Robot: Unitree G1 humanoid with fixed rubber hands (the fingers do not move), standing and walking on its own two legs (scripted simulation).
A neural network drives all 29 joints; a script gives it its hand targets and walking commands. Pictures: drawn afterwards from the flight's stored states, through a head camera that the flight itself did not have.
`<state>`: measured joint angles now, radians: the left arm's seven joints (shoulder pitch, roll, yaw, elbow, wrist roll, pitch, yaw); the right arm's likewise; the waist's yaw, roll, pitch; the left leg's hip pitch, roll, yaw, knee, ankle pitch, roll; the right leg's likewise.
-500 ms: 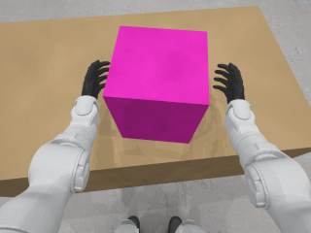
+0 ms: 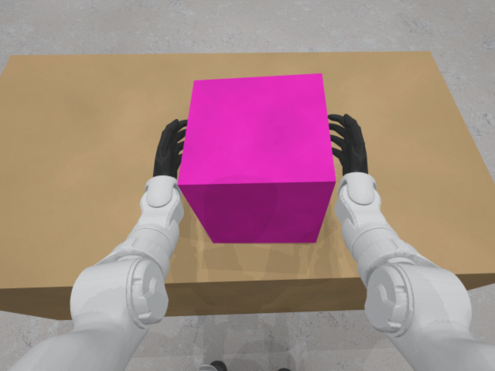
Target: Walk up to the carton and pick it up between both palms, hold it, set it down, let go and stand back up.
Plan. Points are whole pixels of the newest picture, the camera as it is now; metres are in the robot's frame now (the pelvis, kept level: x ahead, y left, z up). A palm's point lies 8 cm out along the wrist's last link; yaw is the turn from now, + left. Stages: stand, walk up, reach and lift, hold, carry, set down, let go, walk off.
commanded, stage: reach and lift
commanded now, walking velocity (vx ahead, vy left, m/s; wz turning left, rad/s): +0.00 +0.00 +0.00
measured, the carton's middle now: (260, 169) +0.47 +0.02 -0.02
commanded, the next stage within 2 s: none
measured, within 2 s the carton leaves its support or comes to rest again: leaves its support in 1.98 s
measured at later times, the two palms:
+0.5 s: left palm (165, 189) +0.39 +0.18 +0.02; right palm (355, 189) +0.41 -0.12 +0.03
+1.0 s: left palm (162, 188) +0.39 +0.18 +0.02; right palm (350, 188) +0.41 -0.12 +0.03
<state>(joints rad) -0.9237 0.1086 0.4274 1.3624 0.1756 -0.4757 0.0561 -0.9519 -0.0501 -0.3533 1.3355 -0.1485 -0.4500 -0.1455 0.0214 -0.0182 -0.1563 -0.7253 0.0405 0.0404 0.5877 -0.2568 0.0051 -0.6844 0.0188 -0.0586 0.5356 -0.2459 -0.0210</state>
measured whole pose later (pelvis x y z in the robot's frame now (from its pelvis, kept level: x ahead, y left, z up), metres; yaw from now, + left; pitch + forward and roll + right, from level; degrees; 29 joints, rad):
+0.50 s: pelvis -0.02 +0.00 +0.02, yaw +0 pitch +18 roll -1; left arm -0.81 -0.01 0.59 1.16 0.43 -0.36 0.06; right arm -0.81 0.10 -0.75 1.05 -0.56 -0.34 -0.07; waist 0.05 -0.03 -0.08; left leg -0.56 0.03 0.06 0.40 -0.15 0.01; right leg -0.53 0.01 -0.06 0.37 -0.15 -0.02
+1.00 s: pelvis +0.00 +0.00 +0.02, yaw +2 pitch +17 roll -1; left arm -0.74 -0.05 0.60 1.04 0.48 -0.34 0.03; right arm -0.75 0.13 -0.78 1.02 -0.57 -0.39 -0.06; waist 0.03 -0.04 -0.07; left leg -0.52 0.03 0.04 0.39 -0.16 0.00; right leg -0.46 0.01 -0.10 0.33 -0.16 -0.02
